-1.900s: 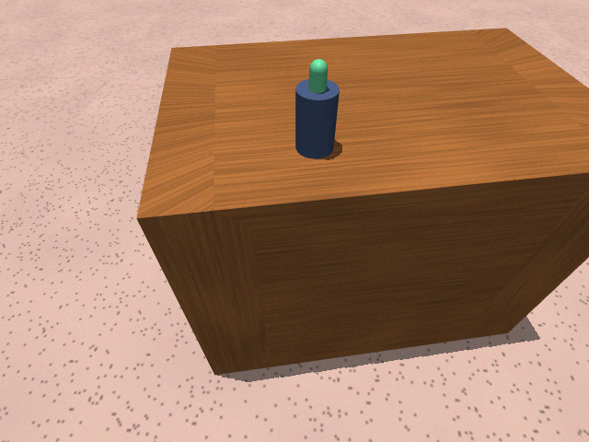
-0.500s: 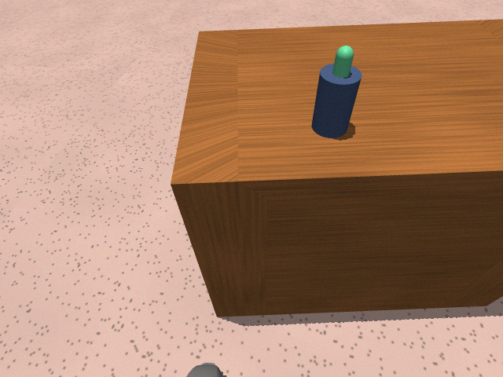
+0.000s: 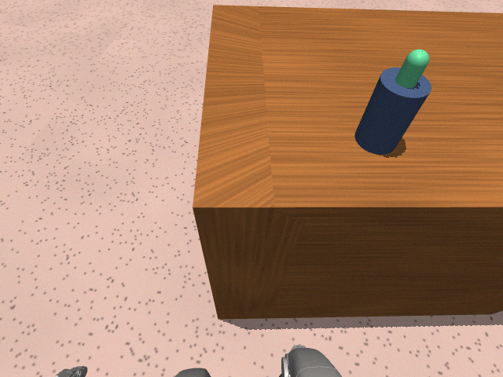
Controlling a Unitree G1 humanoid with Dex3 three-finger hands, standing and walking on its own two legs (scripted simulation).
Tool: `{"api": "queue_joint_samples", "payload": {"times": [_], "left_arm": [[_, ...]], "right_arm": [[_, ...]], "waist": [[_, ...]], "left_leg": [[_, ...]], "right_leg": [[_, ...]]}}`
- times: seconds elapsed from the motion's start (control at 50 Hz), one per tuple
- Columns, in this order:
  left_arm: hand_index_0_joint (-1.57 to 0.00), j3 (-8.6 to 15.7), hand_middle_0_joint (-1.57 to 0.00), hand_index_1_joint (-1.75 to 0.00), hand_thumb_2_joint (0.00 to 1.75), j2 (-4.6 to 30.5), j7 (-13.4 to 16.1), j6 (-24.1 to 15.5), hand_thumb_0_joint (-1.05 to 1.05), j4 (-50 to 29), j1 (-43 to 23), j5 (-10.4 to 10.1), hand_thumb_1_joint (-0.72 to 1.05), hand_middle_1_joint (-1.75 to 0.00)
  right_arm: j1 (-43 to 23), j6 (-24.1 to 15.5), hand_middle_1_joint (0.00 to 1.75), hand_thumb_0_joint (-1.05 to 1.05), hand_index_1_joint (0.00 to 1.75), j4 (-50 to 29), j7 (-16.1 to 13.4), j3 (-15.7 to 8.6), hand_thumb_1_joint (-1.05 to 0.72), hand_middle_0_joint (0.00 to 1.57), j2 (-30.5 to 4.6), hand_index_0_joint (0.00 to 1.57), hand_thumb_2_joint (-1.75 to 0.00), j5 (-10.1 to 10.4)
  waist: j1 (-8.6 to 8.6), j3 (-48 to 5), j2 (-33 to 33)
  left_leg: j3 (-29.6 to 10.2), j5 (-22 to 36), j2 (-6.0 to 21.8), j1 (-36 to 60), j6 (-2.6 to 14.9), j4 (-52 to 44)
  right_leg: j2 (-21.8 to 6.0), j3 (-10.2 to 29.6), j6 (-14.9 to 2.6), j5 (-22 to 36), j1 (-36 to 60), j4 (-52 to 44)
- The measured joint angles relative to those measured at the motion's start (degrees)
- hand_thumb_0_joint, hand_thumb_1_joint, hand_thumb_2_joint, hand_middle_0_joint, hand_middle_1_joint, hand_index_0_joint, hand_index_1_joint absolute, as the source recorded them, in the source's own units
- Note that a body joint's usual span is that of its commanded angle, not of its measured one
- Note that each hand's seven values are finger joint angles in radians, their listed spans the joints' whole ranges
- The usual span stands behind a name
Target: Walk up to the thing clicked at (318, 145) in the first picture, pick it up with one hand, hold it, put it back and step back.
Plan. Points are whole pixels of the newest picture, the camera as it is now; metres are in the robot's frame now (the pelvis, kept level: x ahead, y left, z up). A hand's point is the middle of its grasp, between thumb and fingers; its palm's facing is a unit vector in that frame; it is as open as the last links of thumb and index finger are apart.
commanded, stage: walk up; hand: right
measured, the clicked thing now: (395, 101) +0.51 -0.23 +0.14
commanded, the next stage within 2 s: stand in 1.68 s
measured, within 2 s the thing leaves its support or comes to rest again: neither
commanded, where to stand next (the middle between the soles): +0.05 -0.03 m, yaw +1 degrees
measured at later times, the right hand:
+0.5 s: hand out of the picture +0.08 -0.28 -0.14, palm faces -0.12 +0.91 -0.40, open 7.4 cm
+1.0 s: hand out of the picture +0.06 -0.28 -0.13, palm faces -0.10 +0.94 -0.33, open 7.4 cm
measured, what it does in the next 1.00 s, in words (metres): steps on the spot: right foot, then left foot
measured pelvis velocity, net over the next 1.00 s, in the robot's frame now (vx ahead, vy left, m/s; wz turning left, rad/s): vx -0.03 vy -0.03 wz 0.04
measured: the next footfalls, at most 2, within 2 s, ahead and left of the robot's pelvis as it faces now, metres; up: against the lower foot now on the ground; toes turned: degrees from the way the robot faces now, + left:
right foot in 0.06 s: +0.05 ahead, -0.16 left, +0.00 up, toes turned +1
left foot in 0.34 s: +0.03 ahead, +0.09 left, +0.00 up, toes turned +1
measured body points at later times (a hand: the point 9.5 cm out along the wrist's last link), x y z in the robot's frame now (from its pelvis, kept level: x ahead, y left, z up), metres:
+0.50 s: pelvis -0.01 -0.03 +0.00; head +0.02 -0.01 +0.45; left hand +0.08 +0.29 -0.12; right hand +0.08 -0.33 -0.11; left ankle -0.01 +0.09 -0.72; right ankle +0.01 -0.16 -0.72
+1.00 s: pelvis -0.03 -0.03 +0.03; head -0.03 -0.03 +0.48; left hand +0.03 +0.27 -0.10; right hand +0.07 -0.33 -0.10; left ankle -0.01 +0.09 -0.72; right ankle +0.01 -0.16 -0.72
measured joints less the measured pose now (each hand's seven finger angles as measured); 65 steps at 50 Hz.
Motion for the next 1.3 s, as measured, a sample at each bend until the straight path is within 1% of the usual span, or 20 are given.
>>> {"api": "queue_joint_samples", "payload": {"times": [0.04,0.06,0.08,0.1,0.14,0.18,0.24,0.3,0.34,0.36,0.4,0.46,0.48,0.5,0.52,0.54,0.6,0.72,0.86,1.3], "left_arm": [[-0.2,0.2,-0.21,-0.3,0.9,-0.1,-0.1,-0.1,0.01,-0.5,-0.3,0.0,0.91,-0.3],[-0.2,0.3,-0.21,-0.3,0.9,-0.5,0.0,-0.5,0.01,-0.4,-0.7,0.0,0.91,-0.3],[-0.2,0.3,-0.21,-0.3,0.9,-1.1,0.0,-0.9,0.01,-0.3,-1.1,0.1,0.91,-0.3],[-0.2,0.1,-0.21,-0.3,0.9,-1.4,0.0,-1.3,0.01,-0.6,-1.4,0.1,0.91,-0.3],[-0.2,-0.4,-0.21,-0.3,0.9,-1.8,0.0,-1.9,0.01,-1.2,-1.5,0.0,0.91,-0.3],[-0.2,-1.0,-0.21,-0.3,0.9,-2.6,0.2,-2.1,0.01,-1.5,-1.6,0.0,0.91,-0.3],[-0.2,-1.7,-0.21,-0.3,0.9,-3.2,0.6,-2.1,0.01,-1.9,-1.8,0.4,0.91,-0.3],[-0.21,-2.0,-0.21,-0.3,0.9,-3.0,0.8,-2.2,0.01,-2.2,-2.1,0.7,0.9,-0.3],[-0.21,-2.1,-0.21,-0.31,0.9,-2.4,0.8,-2.2,0.01,-2.4,-2.3,0.3,0.9,-0.3],[-0.21,-2.0,-0.21,-0.31,0.9,-1.7,0.8,-2.0,0.01,-2.2,-2.7,-0.1,0.9,-0.3],[-0.2,-1.7,-0.21,-0.3,0.9,-0.9,1.1,-1.5,0.01,-1.2,-3.0,-0.8,0.91,-0.3],[-0.2,-1.7,-0.21,-0.3,0.9,-0.8,1.1,-1.0,0.01,0.9,-2.7,-1.1,0.91,-0.3],[-0.2,-1.6,-0.21,-0.3,0.9,-0.7,0.9,-1.1,0.01,1.5,-2.5,-1.2,0.91,-0.3],[-0.2,-1.6,-0.21,-0.3,0.9,-0.5,0.8,-1.5,0.01,2.0,-2.2,-1.3,0.91,-0.3],[-0.2,-1.5,-0.21,-0.3,0.9,-0.4,0.7,-1.9,0.01,2.5,-1.8,-1.3,0.91,-0.3],[-0.2,-1.5,-0.21,-0.3,0.9,-0.5,0.8,-2.3,0.01,3.3,-1.7,-1.3,0.91,-0.3],[-0.2,-2.1,-0.21,-0.3,0.9,-0.7,0.7,-2.6,0.01,5.7,-1.5,-1.1,0.91,-0.3],[-0.2,-3.1,-0.21,-0.3,0.9,-2.0,0.2,-3.2,0.01,9.2,-1.1,-0.8,0.91,-0.3],[-0.2,-3.1,-0.21,-0.3,0.9,-2.8,0.2,-4.1,0.01,12.4,-1.8,-0.7,0.91,-0.3],[-0.2,-2.9,-0.21,-0.3,0.9,-3.1,0.6,-4.0,0.01,16.0,-4.2,-0.8,0.91,-0.3]], "right_arm": [[-0.7,0.6,0.3,0.0,0.3,-0.7,-0.2,0.0,-0.9,0.21,-0.8,0.2,-0.89,0.2],[-1.4,0.9,0.3,0.0,0.3,-0.7,-0.2,0.0,-0.9,0.21,-1.5,0.2,-0.89,0.3],[-2.5,1.3,0.3,0.0,0.3,-0.5,-0.3,-0.2,-0.9,0.21,-2.1,0.2,-0.89,0.6],[-3.4,1.8,0.3,0.01,0.3,-0.3,-0.6,-0.2,-0.9,0.21,-2.3,0.2,-0.89,0.8],[-4.9,2.5,0.3,0.01,0.3,0.0,-1.1,-0.1,-0.9,0.2,-2.2,0.2,-0.89,0.8],[-6.0,2.5,0.3,0.01,0.3,0.2,-1.0,0.0,-0.91,0.2,-2.5,0.2,-0.89,1.0],[-6.6,2.0,0.3,0.01,0.3,0.3,-0.5,0.1,-0.91,0.2,-2.8,0.2,-0.89,1.4],[-6.3,1.6,0.3,0.0,0.3,1.2,-0.1,0.4,-0.91,0.2,-2.6,0.2,-0.89,1.1],[-5.7,1.2,0.3,0.0,0.3,2.1,0.2,0.6,-0.91,0.2,-2.1,0.2,-0.89,0.6],[-5.7,1.0,0.3,0.0,0.3,2.8,0.2,0.6,-0.91,0.2,-1.3,0.2,-0.89,0.2],[-5.5,0.8,0.3,0.0,0.3,4.0,0.4,1.1,-0.91,0.2,0.3,0.2,-0.89,-0.6],[-4.9,0.5,0.3,0.01,0.3,4.9,1.2,2.0,-0.91,0.2,1.0,0.2,-0.89,-0.9],[-4.9,0.5,0.3,0.01,0.3,5.2,1.2,2.2,-0.9,0.2,1.1,0.2,-0.89,-0.8],[-5.0,0.5,0.3,0.01,0.3,5.4,1.3,2.4,-0.9,0.2,1.1,0.2,-0.89,-0.7],[-5.5,0.6,0.3,0.01,0.3,5.6,1.4,2.6,-0.9,0.21,1.1,0.2,-0.89,-0.4],[-6.2,0.7,0.3,0.01,0.3,6.0,1.4,2.5,-0.9,0.21,1.0,0.2,-0.89,-0.1],[-7.6,1.2,0.3,0.01,0.3,6.6,1.5,2.3,-0.9,0.2,1.1,0.2,-0.89,0.2],[-9.4,1.8,0.3,0.01,0.3,9.2,2.5,2.3,-0.9,0.2,0.6,0.2,-0.89,0.0],[-10.0,1.5,0.3,0.01,0.3,12.5,3.0,2.5,-0.91,0.2,0.9,0.2,-0.89,0.1],[-9.6,1.4,0.3,0.01,0.3,17.8,2.5,2.2,-0.91,0.2,1.9,0.2,-0.89,-0.1]], "waist": [[0.18,-0.4,0.4],[0.33,-0.2,1.6],[0.18,0.4,2.9],[0.13,0.8,3.3],[0.78,1.0,2.5],[1.16,0.9,2.4],[1.34,0.1,2.6],[1.25,-0.7,2.6],[0.95,-1.3,2.3],[0.98,-0.9,1.0],[1.68,-0.8,-1.4],[1.04,-1.9,-0.4],[1.18,-2.1,-0.2],[1.49,-2.4,-0.2],[1.9,-2.5,0.0],[1.89,-2.2,0.7],[1.56,-2.5,1.5],[1.94,-4.9,3.2],[2.02,-5.8,3.7],[0.74,-6.3,2.1]], "left_leg": [[-0.3,-1.7,0.7,-1.5,-0.76,2.7],[-0.7,-2.6,1.7,-2.2,-1.07,4.6],[-1.8,-2.6,2.7,-3.3,-0.54,7.1],[-2.9,-4.5,2.3,-4.6,0.08,10.3],[-3.8,-11.2,-0.3,-6.7,0.76,16.3],[-4.5,-13.2,-2.2,-8.0,1.14,20.3],[-4.4,-10.7,-3.1,-8.0,0.93,19.7],[-3.0,-8.6,-2.4,-4.8,0.57,11.3],[-2.1,-4.0,-2.1,-1.3,0.68,2.4],[-1.7,-0.6,-2.9,-0.2,0.74,0.2],[-0.7,0.1,-4.0,0.8,0.9,-0.7],[-2.3,0.1,-2.5,0.7,1.05,-0.6],[-2.4,0.3,-2.2,0.8,0.87,-0.9],[-2.3,0.5,-1.9,0.8,0.61,-1.1],[-2.0,0.5,-1.5,0.9,0.31,-1.0],[-2.2,0.5,-0.9,1.1,0.02,-0.8],[-2.7,2.0,-0.8,2.3,-0.36,-3.0],[-2.9,5.7,-0.9,4.2,-0.43,-8.8],[-3.1,9.0,-0.8,6.5,-0.74,-14.5],[-2.7,10.9,-1.3,8.5,-0.11,-19.5]], "right_leg": [[0.4,-0.6,-0.52,1.4,3.0,-5.1],[1.2,-1.1,0.48,2.4,4.1,-6.8],[2.2,-2.0,1.01,2.4,4.5,-6.9],[2.4,-2.4,1.14,2.1,4.6,-6.6],[1.7,-1.7,0.76,2.0,4.4,-6.2],[1.2,-1.3,0.58,2.8,4.7,-7.4],[1.0,-1.4,0.58,3.9,4.4,-8.9],[1.0,-2.4,0.65,4.0,3.9,-8.9],[0.7,-3.3,0.96,3.1,3.2,-7.3],[-0.2,-3.1,1.25,2.5,3.0,-6.0],[-0.9,-1.5,1.27,2.0,3.2,-5.3],[1.2,-0.8,0.74,-5.1,4.8,-5.0],[1.3,-0.6,0.44,-4.5,5.9,-6.4],[1.0,-0.4,0.23,-0.8,7.3,-9.0],[0.8,-0.6,1.2,4.4,8.1,-11.2],[1.3,-0.9,2.01,5.5,8.8,-12.1],[1.3,-1.4,2.61,5.5,10.0,-13.8],[1.2,-1.8,2.43,8.4,11.8,-19.1],[1.2,-2.0,2.52,11.7,14.2,-24.8],[0.7,-1.6,3.33,14.1,16.5,-30.6]]}}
